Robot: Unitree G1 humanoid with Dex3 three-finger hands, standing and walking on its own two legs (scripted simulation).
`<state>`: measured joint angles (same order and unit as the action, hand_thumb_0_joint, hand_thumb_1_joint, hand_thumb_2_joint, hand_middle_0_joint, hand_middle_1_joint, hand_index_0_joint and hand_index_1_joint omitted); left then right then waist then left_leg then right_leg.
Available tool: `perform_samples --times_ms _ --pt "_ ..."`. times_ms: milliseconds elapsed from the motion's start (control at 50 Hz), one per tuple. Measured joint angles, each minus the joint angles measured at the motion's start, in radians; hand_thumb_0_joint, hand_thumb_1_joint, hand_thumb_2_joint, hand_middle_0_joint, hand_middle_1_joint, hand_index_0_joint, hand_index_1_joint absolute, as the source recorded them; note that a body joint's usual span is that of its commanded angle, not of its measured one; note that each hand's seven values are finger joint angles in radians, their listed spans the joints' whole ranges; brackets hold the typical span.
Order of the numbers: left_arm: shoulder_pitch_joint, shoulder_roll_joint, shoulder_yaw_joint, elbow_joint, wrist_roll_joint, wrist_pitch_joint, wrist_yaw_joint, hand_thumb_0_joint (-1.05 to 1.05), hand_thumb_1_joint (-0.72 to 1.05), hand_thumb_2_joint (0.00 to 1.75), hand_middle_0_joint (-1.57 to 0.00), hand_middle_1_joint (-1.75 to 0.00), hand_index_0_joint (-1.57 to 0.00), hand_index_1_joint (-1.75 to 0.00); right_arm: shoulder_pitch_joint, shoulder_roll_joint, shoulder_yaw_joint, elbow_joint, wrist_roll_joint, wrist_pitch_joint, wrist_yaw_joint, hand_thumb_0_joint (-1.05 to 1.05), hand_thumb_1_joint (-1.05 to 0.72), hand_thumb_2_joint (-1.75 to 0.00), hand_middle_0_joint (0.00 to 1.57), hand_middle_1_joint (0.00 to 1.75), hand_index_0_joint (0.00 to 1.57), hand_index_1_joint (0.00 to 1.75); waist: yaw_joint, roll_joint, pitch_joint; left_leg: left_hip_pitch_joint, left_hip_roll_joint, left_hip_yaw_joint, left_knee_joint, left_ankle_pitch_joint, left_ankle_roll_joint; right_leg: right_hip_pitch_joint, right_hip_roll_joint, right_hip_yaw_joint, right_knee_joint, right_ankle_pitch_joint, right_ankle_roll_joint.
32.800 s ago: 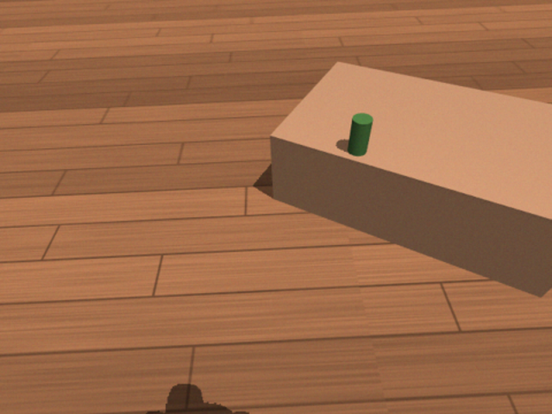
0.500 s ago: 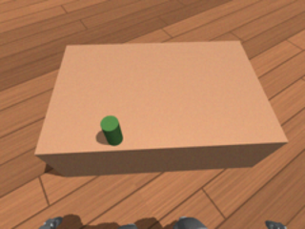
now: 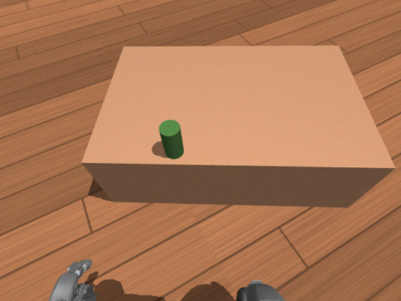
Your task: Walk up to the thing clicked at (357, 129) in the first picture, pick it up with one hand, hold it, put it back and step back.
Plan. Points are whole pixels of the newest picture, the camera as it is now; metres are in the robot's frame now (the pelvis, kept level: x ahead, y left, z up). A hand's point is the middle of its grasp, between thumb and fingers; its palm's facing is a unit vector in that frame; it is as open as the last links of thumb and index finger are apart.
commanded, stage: step back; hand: left
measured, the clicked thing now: (172, 140) +0.68 +0.16 -0.29
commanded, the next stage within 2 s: none
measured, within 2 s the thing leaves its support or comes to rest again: neither
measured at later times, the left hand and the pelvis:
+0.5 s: hand out of the picture -0.09 +0.25 -0.13, palm faces -0.09 -0.91 -0.39, open 7.3 cm; pelvis -0.16 -0.01 +0.01, yaw -6 degrees
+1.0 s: hand out of the picture -0.22 +0.26 -0.14, palm faces -0.13 -0.91 -0.39, open 7.3 cm; pelvis -0.33 -0.01 +0.00, yaw -8 degrees
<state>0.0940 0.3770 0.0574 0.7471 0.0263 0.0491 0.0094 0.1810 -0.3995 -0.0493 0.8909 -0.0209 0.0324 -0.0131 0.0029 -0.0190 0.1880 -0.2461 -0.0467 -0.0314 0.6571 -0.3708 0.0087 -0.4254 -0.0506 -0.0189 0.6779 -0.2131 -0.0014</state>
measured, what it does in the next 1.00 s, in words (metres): walks backwards: right foot, then left foot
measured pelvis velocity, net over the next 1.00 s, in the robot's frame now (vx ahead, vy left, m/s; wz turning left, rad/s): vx -0.33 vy -0.01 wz -0.14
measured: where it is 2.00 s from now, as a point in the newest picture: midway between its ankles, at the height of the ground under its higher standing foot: outside the picture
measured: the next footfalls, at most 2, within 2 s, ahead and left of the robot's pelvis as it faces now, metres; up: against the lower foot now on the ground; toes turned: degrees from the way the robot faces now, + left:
right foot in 0.36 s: -0.12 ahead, -0.14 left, +0.00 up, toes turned -3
left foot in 0.66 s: -0.17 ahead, +0.11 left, +0.00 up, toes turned -4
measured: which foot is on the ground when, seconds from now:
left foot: down 0.00-0.40, up 0.42-0.64, down 0.66-1.00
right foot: down 0.00-0.02, up 0.04-0.34, down 0.36-0.68, up 0.70-1.00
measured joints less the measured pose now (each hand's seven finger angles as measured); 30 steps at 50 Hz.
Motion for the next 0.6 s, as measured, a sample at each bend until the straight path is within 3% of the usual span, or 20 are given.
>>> perform_samples --times_ms 20,40,80,120,160,260,320,360,400,440,500,540,600 --pt "0.0 0.007 0.004 0.009 -0.002 0.007 0.0 0.01 0.9 0.9 -0.2 -0.3 -0.21 -0.3 -0.003 0.011 -0.001 0.003 -0.008 -0.001 0.004 0.01 -0.91 -0.9 0.2 0.3 0.2 0.3 0.007 -0.025 0.006 0.001 -0.012 0.016 0.0 0.014 0.007 -0.012 -0.001 0.028 0.024 -0.035 -0.003" --pt "0.005 0.007 0.007 0.025 -0.003 0.013 0.002 0.01 0.9 0.9 -0.2 -0.3 -0.21 -0.3 -0.001 0.015 0.001 0.003 -0.013 0.0 0.011 0.01 -0.91 -0.9 0.2 0.3 0.2 0.3 0.005 -0.028 0.002 -0.008 -0.009 0.02 0.007 0.017 0.014 -0.03 0.026 0.061 0.078 -0.139 -0.004" --pt "0.017 0.007 0.014 0.058 -0.003 0.025 0.004 0.01 0.91 0.9 -0.2 -0.3 -0.21 -0.3 0.001 0.023 0.006 0.006 -0.017 -0.002 0.017 0.01 -0.91 -0.9 0.2 0.3 0.2 0.3 -0.012 -0.013 -0.009 -0.018 0.014 0.006 -0.001 0.035 0.021 -0.066 0.107 0.122 0.266 -0.273 -0.005" --pt "0.037 0.015 0.022 0.076 -0.011 0.027 0.005 0.01 0.91 0.9 -0.2 -0.3 -0.21 -0.3 0.002 0.036 0.012 0.01 -0.021 -0.001 0.014 0.01 -0.91 -0.9 0.21 0.3 0.21 0.3 -0.009 -0.018 -0.026 -0.022 0.03 0.007 -0.041 0.071 0.019 -0.087 0.162 0.163 0.429 -0.289 -0.008" --pt "0.059 0.02 0.03 0.083 -0.013 0.022 0.002 0.01 0.91 0.9 -0.2 -0.3 -0.21 -0.3 -0.003 0.04 0.013 0.006 -0.02 -0.001 0.011 0.01 -0.91 -0.9 0.21 0.3 0.21 0.3 0.002 -0.018 -0.034 -0.031 0.045 0.013 -0.069 0.102 0.02 -0.074 0.179 0.17 0.507 -0.282 0.003" --pt "0.109 0.028 0.035 0.098 -0.006 0.02 -0.004 0.01 0.91 0.9 -0.2 -0.3 -0.21 -0.3 -0.043 0.038 0.007 -0.034 -0.015 -0.01 0.004 0.01 -0.9 -0.9 0.21 0.3 0.21 0.3 0.024 -0.011 -0.024 -0.08 0.076 0.04 -0.076 0.152 0.017 0.047 0.138 0.158 0.394 -0.302 0.037" --pt "0.123 0.026 0.027 0.114 -0.005 0.015 -0.008 0.01 0.91 0.9 -0.2 -0.3 -0.21 -0.3 -0.074 0.025 0.005 -0.059 -0.014 -0.007 0.004 0.01 -0.9 -0.9 0.21 0.3 0.21 0.3 0.032 0.004 -0.016 -0.128 0.097 0.055 -0.043 0.168 0.006 0.145 0.087 0.117 0.167 -0.282 0.032" --pt "0.13 0.025 0.022 0.126 -0.002 0.003 -0.011 0.01 0.91 0.9 -0.2 -0.3 -0.21 -0.3 -0.091 0.013 0.006 -0.069 -0.009 0.001 0.006 0.01 -0.9 -0.9 0.21 0.3 0.21 0.3 0.036 0.015 -0.018 -0.169 0.11 0.061 -0.004 0.171 -0.007 0.217 0.066 0.088 -0.019 -0.2 0.019" --pt "0.124 -0.001 0.019 0.143 0.008 -0.005 -0.012 0.01 0.91 0.9 -0.2 -0.3 -0.2 -0.3 -0.108 -0.007 -0.001 -0.063 -0.001 0.013 0.007 0.01 -0.91 -0.9 0.21 0.3 0.21 0.3 0.027 0.073 -0.006 -0.201 0.132 0.018 0.033 0.162 -0.009 0.223 0.099 0.058 -0.05 -0.166 0.014" --pt "0.137 -0.008 0.01 0.138 0.014 -0.005 -0.021 0.01 0.91 0.9 -0.2 -0.3 -0.21 -0.3 -0.1 -0.001 -0.006 -0.046 0.006 0.027 -0.001 0.01 -0.91 -0.9 0.21 0.3 0.21 0.3 0.035 0.061 -0.023 -0.244 0.061 -0.037 0.151 -0.028 -0.007 0.187 0.081 0.064 -0.023 -0.157 0.006" --pt "0.145 -0.019 0.001 0.129 0.014 -0.003 -0.016 0.01 0.91 0.9 -0.2 -0.3 -0.21 -0.3 -0.067 -0.005 -0.004 -0.032 0.018 0.029 -0.002 0.01 -0.91 -0.9 0.2 0.3 0.2 0.3 0.044 0.037 -0.045 -0.276 -0.039 -0.084 0.377 -0.102 -0.008 0.161 0.044 0.079 -0.039 -0.121 0.005" --pt "0.133 -0.02 0.0 0.119 0.018 0.001 -0.009 0.01 0.9 0.9 -0.2 -0.3 -0.21 -0.3 -0.041 -0.009 -0.002 -0.03 0.02 0.023 -0.004 0.01 -0.91 -0.9 0.2 0.3 0.2 0.3 0.037 0.032 -0.052 -0.255 -0.057 -0.078 0.424 -0.111 -0.012 0.141 0.029 0.074 -0.046 -0.099 0.007" --pt "0.097 -0.009 0.002 0.087 0.021 0.001 0.001 0.01 0.9 0.9 -0.21 -0.3 -0.21 -0.3 -0.008 -0.01 0.0 -0.024 0.013 0.017 -0.005 0.01 -0.91 -0.9 0.2 0.3 0.2 0.3 0.022 0.026 -0.049 -0.163 -0.031 -0.047 0.303 -0.133 -0.013 0.102 0.015 0.052 -0.034 -0.077 0.016"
